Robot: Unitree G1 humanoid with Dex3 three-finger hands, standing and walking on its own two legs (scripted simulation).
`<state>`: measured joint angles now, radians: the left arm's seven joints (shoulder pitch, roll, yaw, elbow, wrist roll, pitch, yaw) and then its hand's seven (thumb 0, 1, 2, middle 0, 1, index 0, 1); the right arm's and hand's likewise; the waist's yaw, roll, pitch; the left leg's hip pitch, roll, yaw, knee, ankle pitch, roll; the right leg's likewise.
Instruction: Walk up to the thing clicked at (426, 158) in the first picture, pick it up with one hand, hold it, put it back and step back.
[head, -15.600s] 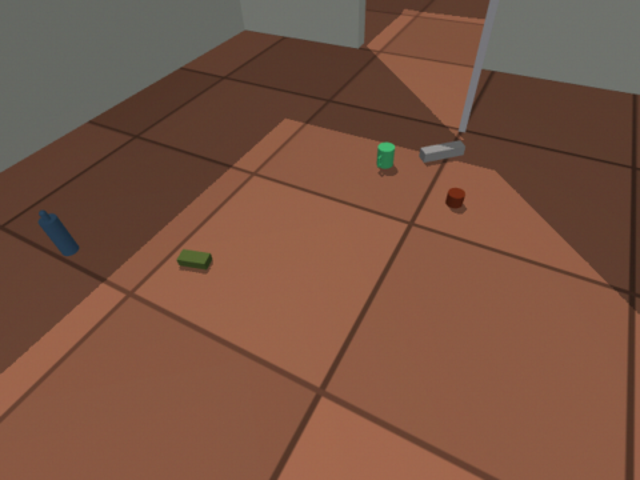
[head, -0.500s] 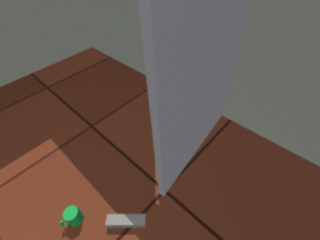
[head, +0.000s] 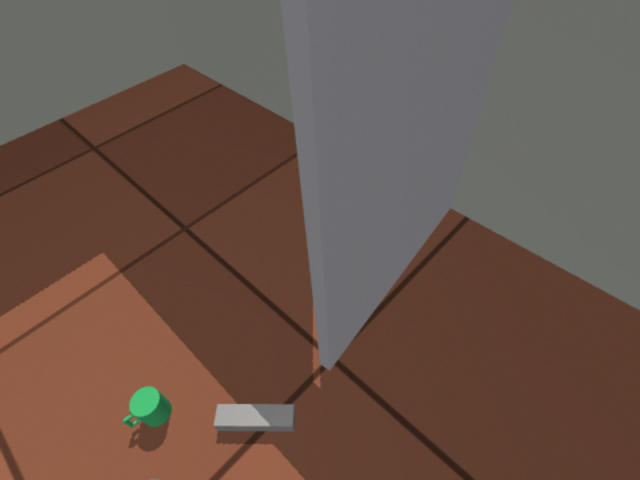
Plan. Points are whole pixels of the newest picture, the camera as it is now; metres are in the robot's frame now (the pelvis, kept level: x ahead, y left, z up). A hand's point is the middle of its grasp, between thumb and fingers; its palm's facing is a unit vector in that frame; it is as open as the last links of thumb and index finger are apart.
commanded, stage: rise first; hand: left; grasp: from above
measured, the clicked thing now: (255, 417) +0.43 +0.26 -0.75
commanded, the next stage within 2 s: none
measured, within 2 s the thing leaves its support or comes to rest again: neither
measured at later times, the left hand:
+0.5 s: hand out of the picture +0.14 +0.26 -0.21, palm faces -0.15 -0.89 -0.43, open 13.9 cm
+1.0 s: hand out of the picture +0.14 +0.28 -0.30, palm faces -0.34 -0.75 -0.57, open 14.3 cm
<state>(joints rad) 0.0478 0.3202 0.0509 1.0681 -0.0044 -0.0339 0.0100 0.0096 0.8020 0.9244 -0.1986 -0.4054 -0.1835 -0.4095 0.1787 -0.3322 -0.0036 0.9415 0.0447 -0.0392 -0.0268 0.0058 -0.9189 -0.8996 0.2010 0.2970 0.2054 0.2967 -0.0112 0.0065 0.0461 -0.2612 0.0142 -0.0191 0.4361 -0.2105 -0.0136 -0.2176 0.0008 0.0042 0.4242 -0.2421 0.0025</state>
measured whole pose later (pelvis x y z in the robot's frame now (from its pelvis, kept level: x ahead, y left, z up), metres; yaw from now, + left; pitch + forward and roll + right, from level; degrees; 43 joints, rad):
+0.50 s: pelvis +0.00 +0.01 -0.07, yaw +0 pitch +16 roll -1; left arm 0.18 0.32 0.14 0.62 0.24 0.13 -0.02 0.00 -0.48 1.01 -0.07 -1.05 -0.06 -1.06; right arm 0.21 -0.25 -0.05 0.60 0.02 -0.10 -0.02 0.01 -0.90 -0.89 0.20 0.30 0.21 0.30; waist -0.02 0.00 -0.09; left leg -0.83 0.02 -0.03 1.04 -0.48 -0.01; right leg -0.77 0.01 0.00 1.01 -0.51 0.01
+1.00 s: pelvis -0.02 +0.01 -0.16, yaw -1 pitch +26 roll -2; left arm 0.17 0.40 0.13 0.51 0.41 0.09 0.00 0.00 -0.59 0.98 -0.11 -1.04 -0.10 -1.05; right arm 0.14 -0.26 -0.03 0.53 0.00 -0.17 0.01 0.01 -0.95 -0.91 0.20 0.30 0.21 0.30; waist -0.03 0.01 -0.17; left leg -1.29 0.01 -0.05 1.45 -0.61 -0.01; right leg -1.23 0.01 -0.02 1.42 -0.65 0.01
